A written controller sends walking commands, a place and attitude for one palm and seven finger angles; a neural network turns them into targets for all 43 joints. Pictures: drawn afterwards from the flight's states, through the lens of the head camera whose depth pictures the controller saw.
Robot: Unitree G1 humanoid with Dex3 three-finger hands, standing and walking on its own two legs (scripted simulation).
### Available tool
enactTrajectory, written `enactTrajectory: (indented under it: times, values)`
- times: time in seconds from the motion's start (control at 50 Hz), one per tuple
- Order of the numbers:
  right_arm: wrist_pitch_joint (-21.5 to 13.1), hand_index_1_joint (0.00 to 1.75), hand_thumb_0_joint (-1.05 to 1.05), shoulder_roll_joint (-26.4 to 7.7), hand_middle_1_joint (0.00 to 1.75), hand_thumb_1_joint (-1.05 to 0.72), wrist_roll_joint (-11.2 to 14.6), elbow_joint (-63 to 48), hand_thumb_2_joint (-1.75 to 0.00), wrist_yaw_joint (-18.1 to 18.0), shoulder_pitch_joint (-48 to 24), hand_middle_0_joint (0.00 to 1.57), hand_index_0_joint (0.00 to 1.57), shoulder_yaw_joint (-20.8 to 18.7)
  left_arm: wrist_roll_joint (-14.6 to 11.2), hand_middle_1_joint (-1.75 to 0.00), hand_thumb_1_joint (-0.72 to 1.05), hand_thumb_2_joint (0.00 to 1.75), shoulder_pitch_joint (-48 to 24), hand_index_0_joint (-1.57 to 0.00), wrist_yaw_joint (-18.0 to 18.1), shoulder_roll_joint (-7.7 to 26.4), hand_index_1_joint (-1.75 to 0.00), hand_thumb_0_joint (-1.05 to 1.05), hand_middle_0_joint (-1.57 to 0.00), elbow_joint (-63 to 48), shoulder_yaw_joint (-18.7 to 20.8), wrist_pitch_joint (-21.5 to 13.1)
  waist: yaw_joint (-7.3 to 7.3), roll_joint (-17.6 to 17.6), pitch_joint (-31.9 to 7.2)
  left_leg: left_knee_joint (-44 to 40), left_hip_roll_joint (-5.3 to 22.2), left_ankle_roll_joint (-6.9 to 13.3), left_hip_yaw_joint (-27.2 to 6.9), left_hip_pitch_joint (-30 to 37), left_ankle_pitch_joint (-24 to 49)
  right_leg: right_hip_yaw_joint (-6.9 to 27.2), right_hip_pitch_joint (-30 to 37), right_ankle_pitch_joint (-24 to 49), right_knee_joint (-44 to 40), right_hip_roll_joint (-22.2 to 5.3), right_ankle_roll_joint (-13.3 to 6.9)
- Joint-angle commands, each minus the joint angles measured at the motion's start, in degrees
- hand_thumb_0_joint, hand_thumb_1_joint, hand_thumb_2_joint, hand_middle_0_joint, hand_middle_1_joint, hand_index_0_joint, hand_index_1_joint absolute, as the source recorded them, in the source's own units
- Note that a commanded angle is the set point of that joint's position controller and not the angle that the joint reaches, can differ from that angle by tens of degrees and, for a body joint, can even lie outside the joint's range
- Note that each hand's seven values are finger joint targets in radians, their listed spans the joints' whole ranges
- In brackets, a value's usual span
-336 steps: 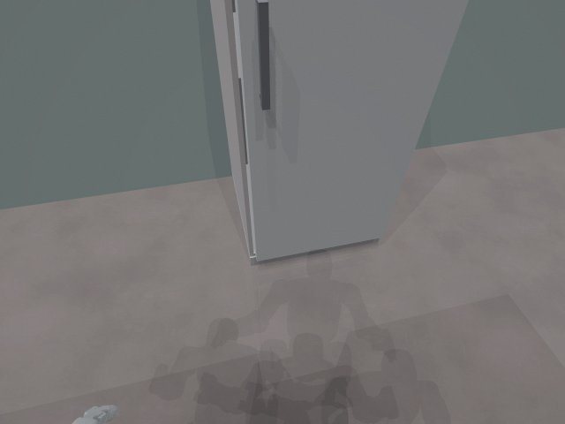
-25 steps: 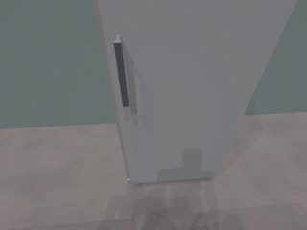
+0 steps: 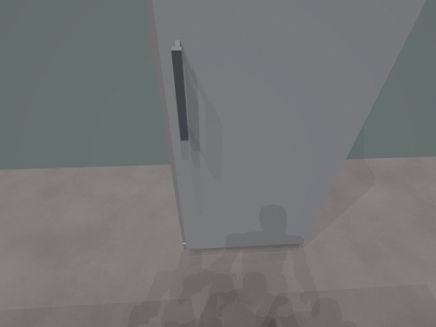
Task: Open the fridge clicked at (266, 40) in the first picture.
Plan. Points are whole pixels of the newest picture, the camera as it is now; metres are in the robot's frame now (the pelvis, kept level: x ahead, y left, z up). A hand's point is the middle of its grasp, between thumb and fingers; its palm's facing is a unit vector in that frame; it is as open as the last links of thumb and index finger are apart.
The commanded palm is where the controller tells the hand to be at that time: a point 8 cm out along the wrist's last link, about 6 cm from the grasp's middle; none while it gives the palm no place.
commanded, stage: look again from close up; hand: left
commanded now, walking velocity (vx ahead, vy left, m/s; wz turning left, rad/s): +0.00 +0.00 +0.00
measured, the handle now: (181, 94) +0.58 +0.12 +0.15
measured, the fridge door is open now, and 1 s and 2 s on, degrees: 0 0 0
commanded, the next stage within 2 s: none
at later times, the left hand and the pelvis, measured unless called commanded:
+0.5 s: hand out of the picture +0.04 +0.21 -0.17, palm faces +0.00 -0.97 -0.24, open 7.4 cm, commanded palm none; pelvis +0.02 +0.01 +0.00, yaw +0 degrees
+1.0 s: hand out of the picture +0.03 +0.19 -0.17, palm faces +0.02 -0.98 -0.22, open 7.4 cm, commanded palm none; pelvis +0.03 +0.00 +0.00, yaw +0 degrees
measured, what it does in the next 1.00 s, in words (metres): stands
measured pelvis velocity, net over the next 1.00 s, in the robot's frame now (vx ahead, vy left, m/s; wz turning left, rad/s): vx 0.03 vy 0.00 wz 0.00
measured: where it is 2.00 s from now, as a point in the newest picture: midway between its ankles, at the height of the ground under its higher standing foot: outside the picture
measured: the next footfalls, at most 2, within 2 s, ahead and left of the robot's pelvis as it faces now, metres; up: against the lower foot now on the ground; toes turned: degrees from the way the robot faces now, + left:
none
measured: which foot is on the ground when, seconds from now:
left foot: down 0.00-1.00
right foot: down 0.00-1.00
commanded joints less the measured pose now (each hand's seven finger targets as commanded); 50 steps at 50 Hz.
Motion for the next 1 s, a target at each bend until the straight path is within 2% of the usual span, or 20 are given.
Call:
enactTrajectory:
  times: [0.0, 0.08, 0.22, 0.4, 0.5, 0.58, 0.72, 0.82, 0.98]
  values:
    - [-1.3, 0.30, 0.00, -8.9, 0.30, -0.90, -0.1, -2.9, -0.90, -0.6, -0.7, 0.20, 0.20, -1.5, 0.0, -0.30, 0.90, 0.90, -1.4, -0.20, 0.5, 9.1, -0.30, 0.00, -0.20, -3.1, 1.9, -1.5, 0.14, 0.1, 3.2, -8.7, 5.1, 1.4, -6.6, -8.7, -8.2, 8.1, 2.9, -13.1, -7.2, -5.1, -1.3]
    - [-1.3, 0.30, 0.00, -8.4, 0.30, -0.90, 0.0, -1.8, -0.90, -0.6, -0.4, 0.20, 0.20, -1.3, 0.0, -0.30, 0.90, 0.90, -0.7, -0.20, 0.6, 8.5, -0.30, 0.00, -0.20, -2.0, 1.7, -1.3, 0.38, 0.9, 3.8, -10.0, 5.5, 1.4, -7.3, -9.8, -9.1, 7.3, 3.9, -11.6, -6.7, -4.9, -1.0]
    - [-1.2, 0.30, 0.00, -7.6, 0.30, -0.90, 0.1, -0.5, -0.90, -0.7, -0.1, 0.20, 0.20, -1.0, -0.1, -0.30, 0.90, 0.90, 0.1, -0.20, 0.8, 7.0, -0.30, 0.00, -0.20, -0.6, 1.1, -1.2, 0.28, -0.5, 4.0, -10.2, 5.5, 1.1, -7.0, -8.7, -6.6, 6.8, 4.3, -8.7, -6.4, -4.9, -0.8]
    - [-1.4, 0.30, 0.00, -5.7, 0.30, -0.90, 0.2, 0.5, -0.90, -1.0, -0.8, 0.20, 0.20, -0.6, -0.1, -0.30, 0.90, 0.90, 0.6, -0.20, 1.2, 5.0, -0.30, 0.00, -0.20, 0.4, 0.7, -1.3, 0.28, 0.9, 2.2, -9.6, 6.0, 0.7, -6.1, -5.8, 1.4, 5.6, 6.6, 0.0, -5.0, -4.9, -0.8]
    - [-1.3, 0.30, 0.00, -4.8, 0.30, -0.90, 0.3, 0.9, -0.90, -1.1, -1.3, 0.20, 0.20, -0.4, -0.1, -0.30, 0.90, 0.90, 1.1, -0.20, 1.3, 4.0, -0.30, 0.00, -0.20, 0.6, 0.4, -1.3, 0.30, -0.5, 2.5, -9.3, 5.9, 0.6, -5.7, -4.7, 3.6, 5.5, 6.6, 1.7, -5.1, -5.0, -0.7]
    - [-1.4, 0.30, 0.00, -4.2, 0.30, -0.90, 0.3, 1.1, -0.90, -1.2, -1.3, 0.20, 0.20, -0.3, 0.0, -0.30, 0.90, 0.90, 1.2, -0.20, 1.4, 3.4, -0.30, 0.00, -0.20, 0.7, 0.5, -1.3, 0.27, 0.9, 1.4, -9.2, 6.1, 0.4, -5.4, -3.7, 5.3, 5.3, 7.5, 3.4, -4.9, -5.0, -0.6]
    - [-1.2, 0.30, 0.00, -3.0, 0.30, -0.90, 0.3, 1.7, -0.90, -1.4, -1.2, 0.20, 0.20, -0.1, -0.1, -0.30, 0.90, 0.90, 1.9, -0.20, 1.5, 2.2, -0.30, 0.00, -0.20, 1.3, 0.3, -1.2, 0.41, 0.2, 3.1, -9.8, 6.0, 0.2, -5.0, -3.6, 5.0, 5.3, 6.9, 3.1, -5.5, -5.0, -0.5]
    - [-1.2, 0.30, 0.00, -2.3, 0.30, -0.90, 0.3, 2.0, -0.90, -1.5, -0.3, 0.20, 0.20, -0.1, -0.2, -0.30, 0.90, 0.90, 2.3, -0.20, 1.5, 1.8, -0.30, 0.00, -0.20, 1.6, 0.3, -1.4, 0.25, -0.4, 2.4, -9.6, 5.9, 0.1, -4.9, -2.8, 5.3, 5.4, 7.3, 3.4, -5.8, -5.0, -0.6]
    - [-0.9, 0.30, 0.00, -0.8, 0.30, -0.90, 0.3, 2.7, -0.90, -1.5, 1.2, 0.20, 0.20, 0.2, -0.1, -0.30, 0.90, 0.90, 3.7, -0.20, 1.6, 0.5, -0.30, 0.00, -0.20, 2.3, 0.1, -1.0, 0.44, 0.5, 4.7, -10.7, 5.6, 0.0, -4.8, -4.3, 0.9, 5.7, 6.1, -1.0, -6.7, -4.6, -0.4]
